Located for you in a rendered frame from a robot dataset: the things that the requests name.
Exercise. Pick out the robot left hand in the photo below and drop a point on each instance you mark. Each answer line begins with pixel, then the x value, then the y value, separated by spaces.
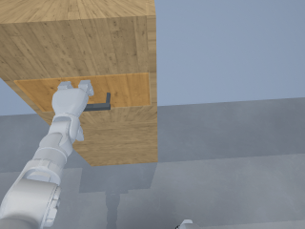
pixel 70 100

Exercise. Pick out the handle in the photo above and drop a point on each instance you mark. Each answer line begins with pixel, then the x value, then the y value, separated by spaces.
pixel 99 106

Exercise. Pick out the drawer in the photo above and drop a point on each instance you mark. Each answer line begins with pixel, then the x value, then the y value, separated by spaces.
pixel 126 89

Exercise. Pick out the right robot shin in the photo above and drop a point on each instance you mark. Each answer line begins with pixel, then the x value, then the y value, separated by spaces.
pixel 186 221

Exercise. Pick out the left robot upper arm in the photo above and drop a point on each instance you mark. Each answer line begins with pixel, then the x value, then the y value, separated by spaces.
pixel 33 204

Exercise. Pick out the left robot forearm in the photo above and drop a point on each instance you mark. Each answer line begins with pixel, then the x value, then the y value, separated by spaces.
pixel 50 158

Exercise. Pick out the cabinet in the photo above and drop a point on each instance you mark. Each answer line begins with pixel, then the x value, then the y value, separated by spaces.
pixel 42 39

